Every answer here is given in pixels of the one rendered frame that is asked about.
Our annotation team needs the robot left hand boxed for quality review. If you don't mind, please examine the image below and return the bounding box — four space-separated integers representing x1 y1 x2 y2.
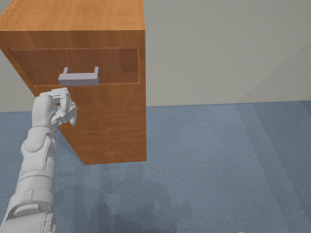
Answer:
31 87 78 133

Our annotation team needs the cabinet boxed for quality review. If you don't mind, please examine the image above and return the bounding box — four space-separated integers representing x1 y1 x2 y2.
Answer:
0 0 147 165

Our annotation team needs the left robot upper arm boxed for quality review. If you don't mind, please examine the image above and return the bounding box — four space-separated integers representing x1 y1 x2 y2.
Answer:
0 212 57 233

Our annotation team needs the drawer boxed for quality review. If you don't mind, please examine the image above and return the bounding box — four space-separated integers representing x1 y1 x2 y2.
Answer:
11 47 139 85

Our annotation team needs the robot left forearm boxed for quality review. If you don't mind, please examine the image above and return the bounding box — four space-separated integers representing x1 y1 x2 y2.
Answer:
0 126 57 231

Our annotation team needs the handle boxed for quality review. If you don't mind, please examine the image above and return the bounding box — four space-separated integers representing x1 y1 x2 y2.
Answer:
58 66 99 86

